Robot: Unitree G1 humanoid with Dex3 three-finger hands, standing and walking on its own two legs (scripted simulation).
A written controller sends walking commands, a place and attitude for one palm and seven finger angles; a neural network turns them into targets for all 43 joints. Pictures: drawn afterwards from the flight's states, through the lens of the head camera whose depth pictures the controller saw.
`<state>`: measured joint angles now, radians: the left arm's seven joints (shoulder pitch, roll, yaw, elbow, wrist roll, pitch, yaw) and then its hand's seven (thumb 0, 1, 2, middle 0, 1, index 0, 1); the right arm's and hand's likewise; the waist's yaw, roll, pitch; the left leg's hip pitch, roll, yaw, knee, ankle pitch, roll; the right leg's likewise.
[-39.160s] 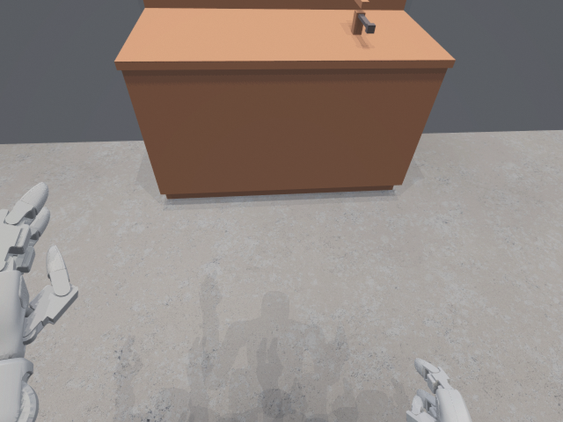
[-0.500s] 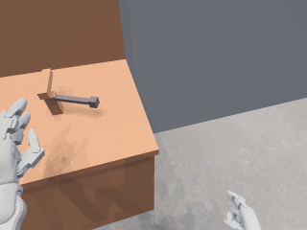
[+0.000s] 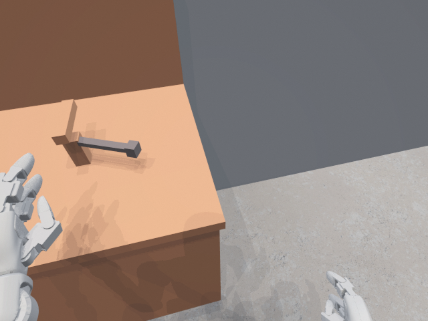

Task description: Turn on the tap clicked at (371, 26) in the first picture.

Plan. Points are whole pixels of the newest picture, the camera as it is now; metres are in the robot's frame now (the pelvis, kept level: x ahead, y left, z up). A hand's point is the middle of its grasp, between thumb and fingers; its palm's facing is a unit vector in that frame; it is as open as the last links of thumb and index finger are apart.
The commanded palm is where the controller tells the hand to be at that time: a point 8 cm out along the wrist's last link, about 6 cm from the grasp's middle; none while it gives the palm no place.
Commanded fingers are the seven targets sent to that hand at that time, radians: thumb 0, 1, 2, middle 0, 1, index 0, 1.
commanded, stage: turn the palm inward beside the body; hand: left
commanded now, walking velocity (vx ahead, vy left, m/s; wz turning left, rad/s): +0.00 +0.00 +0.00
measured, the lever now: (133, 149) +0.45 +0.26 +0.06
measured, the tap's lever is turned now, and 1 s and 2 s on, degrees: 64 64 64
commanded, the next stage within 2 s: reach beside the lever's end, fingers flat in 1.34 s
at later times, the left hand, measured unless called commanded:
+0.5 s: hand (53, 240) +0.18 +0.26 +0.14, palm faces +0.50 -0.85 -0.17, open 7.4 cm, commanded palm +0.13 +0.29 +0.15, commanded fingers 0.00 0.90 0.90 -0.20 -0.30 -0.20 -0.30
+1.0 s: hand (59, 258) +0.16 +0.24 +0.13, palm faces +0.54 -0.84 -0.11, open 7.4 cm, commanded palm +0.10 +0.28 +0.14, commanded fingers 0.00 0.90 0.90 -0.20 -0.30 -0.20 -0.30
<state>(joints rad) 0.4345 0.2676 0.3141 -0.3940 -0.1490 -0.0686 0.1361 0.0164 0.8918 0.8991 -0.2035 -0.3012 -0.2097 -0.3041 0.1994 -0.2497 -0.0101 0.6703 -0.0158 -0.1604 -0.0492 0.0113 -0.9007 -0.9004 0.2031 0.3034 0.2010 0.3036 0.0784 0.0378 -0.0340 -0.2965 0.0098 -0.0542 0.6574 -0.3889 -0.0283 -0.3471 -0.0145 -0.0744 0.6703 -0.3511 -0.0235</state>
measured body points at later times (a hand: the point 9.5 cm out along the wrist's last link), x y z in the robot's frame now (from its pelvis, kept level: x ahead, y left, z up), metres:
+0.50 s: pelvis -0.01 +0.02 +0.00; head -0.01 +0.01 +0.45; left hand +0.15 +0.30 +0.15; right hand +0.19 -0.19 -0.08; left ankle -0.03 +0.14 -0.72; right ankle +0.00 -0.10 -0.72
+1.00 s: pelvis -0.02 +0.01 +0.00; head -0.03 -0.01 +0.45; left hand +0.13 +0.28 +0.14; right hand +0.18 -0.21 -0.08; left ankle -0.03 +0.14 -0.72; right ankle +0.00 -0.10 -0.72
